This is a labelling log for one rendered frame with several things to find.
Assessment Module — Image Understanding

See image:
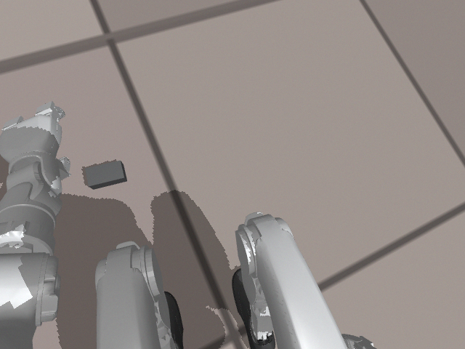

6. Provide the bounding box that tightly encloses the right robot foot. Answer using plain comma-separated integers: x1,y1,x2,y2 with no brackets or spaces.
232,268,275,349

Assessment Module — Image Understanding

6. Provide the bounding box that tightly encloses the left robot arm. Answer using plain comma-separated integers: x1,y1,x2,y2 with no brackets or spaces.
0,152,62,349

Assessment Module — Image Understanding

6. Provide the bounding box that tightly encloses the left robot foot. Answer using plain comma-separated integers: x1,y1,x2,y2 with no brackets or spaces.
164,292,184,349

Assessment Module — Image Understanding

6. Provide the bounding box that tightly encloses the small box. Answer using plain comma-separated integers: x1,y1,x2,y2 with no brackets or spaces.
85,161,127,190

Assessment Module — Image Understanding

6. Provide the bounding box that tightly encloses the right robot hand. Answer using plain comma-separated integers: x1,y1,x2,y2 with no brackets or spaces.
341,334,376,349

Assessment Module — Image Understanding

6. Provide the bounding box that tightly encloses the left robot hand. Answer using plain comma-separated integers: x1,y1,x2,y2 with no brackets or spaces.
0,101,71,180

